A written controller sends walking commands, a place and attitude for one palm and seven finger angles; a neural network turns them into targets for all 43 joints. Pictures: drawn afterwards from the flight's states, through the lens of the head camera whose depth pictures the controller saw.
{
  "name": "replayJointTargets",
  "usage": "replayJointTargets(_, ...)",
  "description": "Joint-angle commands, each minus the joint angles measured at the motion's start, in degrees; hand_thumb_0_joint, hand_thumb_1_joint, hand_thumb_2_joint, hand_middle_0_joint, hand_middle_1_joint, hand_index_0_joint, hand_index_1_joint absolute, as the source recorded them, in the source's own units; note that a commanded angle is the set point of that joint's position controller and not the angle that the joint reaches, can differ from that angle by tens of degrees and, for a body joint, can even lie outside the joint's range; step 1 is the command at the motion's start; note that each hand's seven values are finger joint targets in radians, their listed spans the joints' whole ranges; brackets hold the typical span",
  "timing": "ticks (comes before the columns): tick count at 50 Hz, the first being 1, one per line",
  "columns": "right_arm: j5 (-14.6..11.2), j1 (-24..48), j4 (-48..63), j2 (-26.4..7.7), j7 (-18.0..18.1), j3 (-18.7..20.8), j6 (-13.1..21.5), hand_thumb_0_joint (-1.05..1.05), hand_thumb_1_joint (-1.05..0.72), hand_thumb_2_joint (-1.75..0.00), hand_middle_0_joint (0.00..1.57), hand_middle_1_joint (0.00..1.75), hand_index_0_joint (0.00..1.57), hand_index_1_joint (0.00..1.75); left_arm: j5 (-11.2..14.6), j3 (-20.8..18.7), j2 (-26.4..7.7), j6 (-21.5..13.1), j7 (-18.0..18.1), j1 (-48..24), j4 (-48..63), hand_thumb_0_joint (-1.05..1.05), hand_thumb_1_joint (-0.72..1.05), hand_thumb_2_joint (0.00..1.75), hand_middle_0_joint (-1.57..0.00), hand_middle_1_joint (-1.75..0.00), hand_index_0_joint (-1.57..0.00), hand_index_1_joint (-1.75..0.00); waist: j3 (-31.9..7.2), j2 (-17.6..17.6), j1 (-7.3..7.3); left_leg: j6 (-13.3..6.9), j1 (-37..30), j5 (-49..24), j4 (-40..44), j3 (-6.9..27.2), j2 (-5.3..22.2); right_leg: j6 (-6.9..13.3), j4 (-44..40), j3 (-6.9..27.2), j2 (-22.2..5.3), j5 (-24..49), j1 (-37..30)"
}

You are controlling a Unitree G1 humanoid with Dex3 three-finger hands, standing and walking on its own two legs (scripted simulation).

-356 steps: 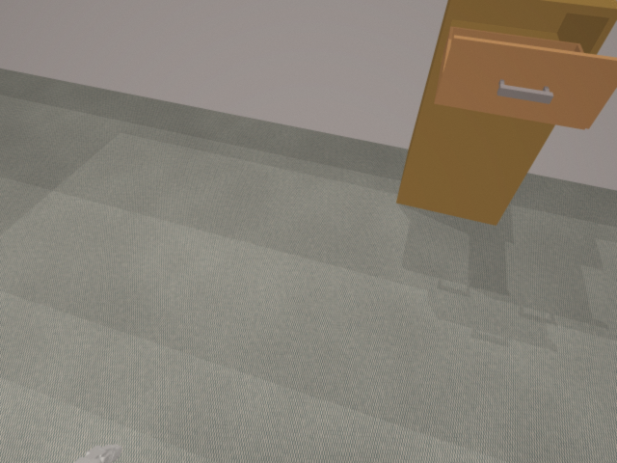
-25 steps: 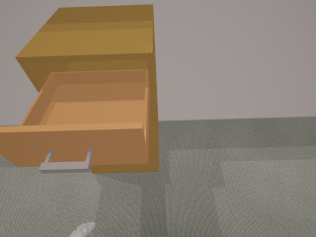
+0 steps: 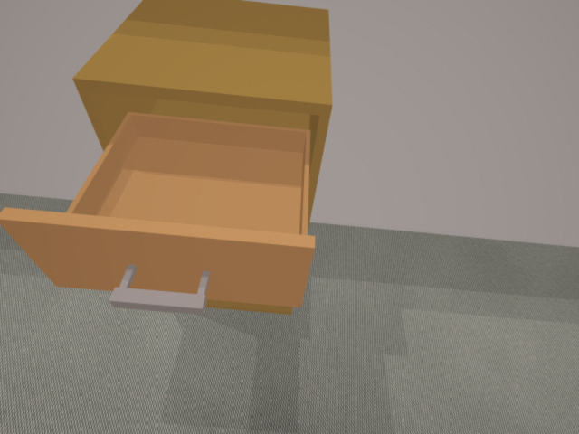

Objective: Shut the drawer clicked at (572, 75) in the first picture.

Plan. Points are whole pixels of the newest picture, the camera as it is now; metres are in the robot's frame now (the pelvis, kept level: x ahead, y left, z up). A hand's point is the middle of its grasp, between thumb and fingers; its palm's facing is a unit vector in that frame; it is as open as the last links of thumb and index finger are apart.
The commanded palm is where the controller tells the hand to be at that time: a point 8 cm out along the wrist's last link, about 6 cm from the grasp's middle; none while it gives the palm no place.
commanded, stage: come to a stop and stand still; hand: left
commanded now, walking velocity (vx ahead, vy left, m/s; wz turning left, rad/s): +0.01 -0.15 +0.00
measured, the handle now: (163, 287) +0.30 +0.21 +0.01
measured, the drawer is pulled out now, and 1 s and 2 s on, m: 0.30 0.30 0.30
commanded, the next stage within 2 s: look again from close up in 1.32 s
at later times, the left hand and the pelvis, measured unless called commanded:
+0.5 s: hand out of the picture -0.02 +0.10 -0.17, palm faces +0.02 -0.98 -0.21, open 7.3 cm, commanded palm none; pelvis -0.02 -0.07 +0.00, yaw -1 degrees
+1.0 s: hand out of the picture -0.01 +0.08 -0.18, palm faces +0.06 -0.99 -0.15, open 7.4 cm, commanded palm none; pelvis +0.01 -0.06 +0.00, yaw +0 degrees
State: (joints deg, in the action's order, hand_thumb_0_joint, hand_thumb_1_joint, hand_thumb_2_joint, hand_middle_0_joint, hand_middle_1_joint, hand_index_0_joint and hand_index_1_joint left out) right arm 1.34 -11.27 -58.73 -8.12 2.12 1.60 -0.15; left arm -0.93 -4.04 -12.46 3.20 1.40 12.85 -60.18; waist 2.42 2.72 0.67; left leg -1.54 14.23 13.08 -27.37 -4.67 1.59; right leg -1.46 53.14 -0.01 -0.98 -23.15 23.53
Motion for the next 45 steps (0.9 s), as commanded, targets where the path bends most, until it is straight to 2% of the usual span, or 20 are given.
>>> replayJointTargets(1,-0.1,-3.5,0.8,-9.3,1.1,2.0,1.1,0.0,-0.9,-0.9,0.2,0.3,0.2,0.3,-0.3,0.1,-2.2,-1.1,-0.5,3.6,1.4,0.0,0.9,0.9,-0.2,-0.3,-0.2,-0.3,-3.7,-9.5,-1.49,-6.5,-9.4,-20.3,11.8,12.0,15.7,-1.3,2.0,1.8,-1.6,-0.4,3.4)
replayJointTargets(4,-0.1,-5.3,-0.7,-10.0,1.1,2.4,0.8,0.0,-0.9,-0.9,0.2,0.3,0.2,0.3,-0.2,0.5,-1.7,-1.0,-0.5,2.0,1.6,0.0,0.9,0.9,-0.2,-0.3,-0.2,-0.3,-3.0,-10.7,-2.7,-7.3,-11.9,-24.5,10.8,11.7,16.2,-1.5,-3.1,0.3,-2.1,-2.9,2.2)
replayJointTargets(6,0.0,-5.6,-1.2,-10.7,0.9,2.7,0.5,0.0,-0.9,-0.9,0.2,0.3,0.2,0.3,-0.1,0.9,-0.8,-0.9,-0.5,1.4,1.6,0.0,0.9,0.9,-0.2,-0.3,-0.2,-0.3,-2.7,-11.9,-3.28,-7.4,-10.9,-21.7,10.9,12.2,16.0,-1.2,-7.5,-0.8,-2.2,-4.7,-0.4)
replayJointTargets(9,-0.1,-4.2,-1.7,-10.8,0.3,2.8,0.2,0.0,-0.9,-0.9,0.2,0.3,0.2,0.3,0.1,1.5,-0.2,-1.4,-0.3,3.4,0.4,0.0,0.9,0.9,-0.2,-0.3,-0.2,-0.3,-3.0,-13.4,-2.67,-6.5,-7.7,-14.8,11.1,12.0,14.3,-0.3,-16.1,-2.4,-1.5,-2.6,-5.8)
replayJointTargets(11,-0.4,-3.2,-2.1,-10.5,0.1,2.8,0.2,0.0,-0.9,-0.9,0.2,0.3,0.2,0.3,0.2,1.6,0.3,-1.9,-0.1,7.4,-1.4,0.0,0.9,0.9,-0.2,-0.3,-0.2,-0.3,-4.2,-12.3,-0.65,-4.7,-5.1,-9.4,9.4,10.8,12.4,0.1,-26.1,-3.7,-1.2,5.4,-11.8)
replayJointTargets(12,-0.7,-3.1,-2.1,-9.5,-0.1,2.8,0.2,0.0,-0.9,-0.9,0.2,0.3,0.2,0.3,0.0,1.5,-0.5,-2.3,0.0,9.4,-2.2,0.0,0.9,0.9,-0.2,-0.3,-0.2,-0.3,-4.1,-9.6,0.04,-2.6,-2.6,-6.2,6.9,8.6,10.3,0.3,-33.1,-3.1,-1.9,10.7,-15.8)
replayJointTargets(13,-1.2,-3.5,-2.1,-6.8,-0.3,2.4,0.2,0.0,-0.9,-0.9,0.2,0.3,0.2,0.3,-0.2,1.5,-2.6,-2.9,0.4,9.2,-2.4,0.0,0.9,0.9,-0.2,-0.3,-0.2,-0.3,-3.1,-3.5,-0.44,0.2,1.1,-2.8,2.7,5.6,6.8,1.9,-36.8,3.3,-6.5,12.4,-17.4)
replayJointTargets(14,-1.4,-3.5,-1.9,-4.1,-0.8,1.5,-0.1,0.0,-0.9,-0.9,0.2,0.3,0.2,0.3,0.0,1.7,-4.7,-3.3,0.6,6.5,-2.1,0.0,0.9,0.9,-0.2,-0.3,-0.2,-0.3,-1.0,2.0,-1.57,2.4,2.2,2.5,1.8,2.6,3.5,4.3,-39.0,7.5,-11.7,10.6,-14.2)
replayJointTargets(15,-0.8,-2.6,-1.7,-3.0,-0.9,0.9,-0.4,0.0,-0.9,-0.9,0.2,0.3,0.2,0.3,0.1,1.6,-5.2,-3.6,0.6,5.1,-1.8,0.0,0.9,0.9,-0.2,-0.3,-0.2,-0.3,0.3,5.4,-1.52,3.1,0.3,3.4,1.3,1.6,2.3,6.1,-40.1,9.1,-13.2,9.0,-9.1)
replayJointTargets(16,-0.4,-2.6,-2.2,-3.3,-0.9,0.7,-0.8,0.0,-0.9,-0.9,0.2,0.3,0.2,0.3,0.1,1.5,-5.3,-4.0,0.6,3.9,-1.8,0.0,0.9,0.9,-0.2,-0.3,-0.2,-0.3,2.7,11.2,-1.28,3.0,-0.9,3.1,0.2,1.9,2.7,6.6,-41.5,9.2,-12.2,7.3,-5.5)
replayJointTargets(17,-0.3,-3.8,-3.1,-3.7,-0.8,0.7,-0.7,0.0,-0.9,-0.9,0.2,0.3,0.2,0.3,0.2,1.9,-3.6,-4.0,0.7,3.1,-2.0,0.0,0.9,0.9,-0.2,-0.3,-0.2,-0.3,3.8,9.8,-1.82,2.8,-1.9,0.5,0.6,2.5,2.9,6.6,-40.9,7.8,-11.1,8.4,-5.0)
replayJointTargets(19,-0.4,-7.0,-5.4,-3.6,-0.7,0.4,-0.2,0.0,-0.9,-0.9,0.2,0.3,0.2,0.3,0.5,2.5,-1.9,-4.1,0.7,3.5,-2.3,0.0,0.9,0.9,-0.2,-0.3,-0.2,-0.3,2.9,4.8,-2.37,2.7,-5.0,-5.5,3.1,3.0,3.5,5.2,-38.0,4.4,-7.8,10.8,-6.1)
replayJointTargets(20,-0.5,-8.0,-6.0,-3.7,-0.6,0.3,-0.1,0.0,-0.9,-0.9,0.2,0.3,0.2,0.3,0.6,2.5,-1.3,-4.1,0.8,4.0,-2.6,0.0,0.9,0.9,-0.2,-0.3,-0.2,-0.3,2.5,2.4,-2.3,2.6,-5.2,-6.7,3.8,3.4,3.8,4.7,-37.4,3.6,-7.1,9.9,-6.8)
replayJointTargets(21,-0.5,-8.3,-6.4,-3.8,-0.6,0.3,-0.3,0.0,-0.9,-0.9,0.2,0.3,0.2,0.3,0.7,2.3,-1.4,-3.9,0.9,4.3,-2.6,0.0,0.9,0.9,-0.2,-0.3,-0.2,-0.3,3.5,1.8,-2.02,2.8,-4.6,-5.5,3.8,3.5,4.0,4.4,-38.4,3.7,-6.8,5.9,-6.4)
replayJointTargets(23,-0.4,-8.2,-6.6,-3.4,-0.6,0.2,-0.7,0.0,-0.9,-0.9,0.2,0.3,0.2,0.3,0.6,2.2,-1.5,-3.5,0.8,5.1,-2.8,0.0,0.9,0.9,-0.2,-0.3,-0.2,-0.3,6.4,1.3,-1.6,3.0,-3.9,-3.7,2.7,3.0,3.8,4.5,-40.6,4.7,-6.9,-0.3,-3.4)
replayJointTargets(25,-0.4,-9.5,-7.1,-2.8,-0.5,0.1,-0.7,0.0,-0.9,-0.9,0.2,0.3,0.2,0.3,0.6,2.1,-1.3,-3.5,0.9,5.4,-2.8,0.0,0.9,0.9,-0.2,-0.3,-0.2,-0.3,7.3,0.6,-1.76,3.0,-3.5,-4.0,2.3,2.7,3.9,4.7,-41.0,4.7,-6.8,-0.5,-3.3)
replayJointTargets(30,-0.5,-10.9,-7.7,-2.0,-0.2,0.0,-0.3,0.0,-0.9,-0.9,0.2,0.3,0.2,0.3,0.7,2.0,-0.1,-3.8,0.9,7.2,-3.3,0.0,0.9,0.9,-0.2,-0.3,-0.2,-0.3,5.4,-1.2,-1.34,3.0,-3.4,-7.1,2.3,2.9,4.3,4.7,-39.2,3.6,-6.3,6.1,-6.6)
replayJointTargets(37,-0.7,-11.3,-8.0,-1.7,0.3,0.0,0.2,0.0,-0.9,-0.9,0.2,0.3,0.2,0.3,0.7,2.0,0.8,-4.2,1.2,9.4,-4.0,0.0,0.9,0.9,-0.2,-0.3,-0.2,-0.3,1.6,-2.1,-0.98,3.0,-4.0,-11.9,2.2,3.1,4.6,4.0,-35.2,1.2,-5.9,21.4,-12.5)
replayJointTargets(39,-0.8,-11.1,-7.9,-1.9,0.5,0.1,0.2,0.0,-0.9,-0.9,0.2,0.3,0.2,0.3,0.6,2.1,1.1,-4.1,1.3,9.7,-4.2,0.0,0.9,0.9,-0.2,-0.3,-0.2,-0.3,1.6,-1.4,-0.89,2.9,-4.9,-12.3,2.2,3.0,4.8,3.8,-34.8,0.8,-5.5,22.1,-12.5)
replayJointTargets(45,-0.8,-10.0,-7.4,-2.5,0.7,0.3,0.5,0.0,-0.9,-0.9,0.2,0.3,0.2,0.3,0.4,2.1,1.5,-3.9,1.4,10.1,-4.1,0.0,0.9,0.9,-0.2,-0.3,-0.2,-0.3,1.5,-2.7,-0.93,2.3,-6.1,-15.5,1.8,3.4,5.2,3.4,-33.3,0.1,-5.1,24.8,-12.7)
